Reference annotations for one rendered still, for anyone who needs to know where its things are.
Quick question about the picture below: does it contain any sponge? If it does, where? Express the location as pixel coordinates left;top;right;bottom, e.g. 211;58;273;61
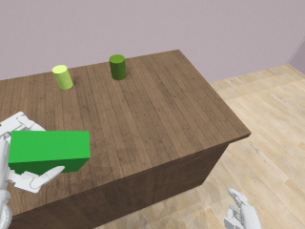
8;131;91;176

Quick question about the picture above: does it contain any robot left hand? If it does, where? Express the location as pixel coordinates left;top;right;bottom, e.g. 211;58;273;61
0;112;65;195

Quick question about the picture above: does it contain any robot left forearm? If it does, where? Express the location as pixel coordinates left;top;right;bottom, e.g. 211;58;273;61
0;189;12;229

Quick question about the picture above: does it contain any table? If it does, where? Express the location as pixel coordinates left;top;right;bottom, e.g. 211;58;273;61
0;49;251;229

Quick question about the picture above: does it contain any robot right hand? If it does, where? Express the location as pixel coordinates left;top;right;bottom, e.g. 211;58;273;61
224;188;262;229

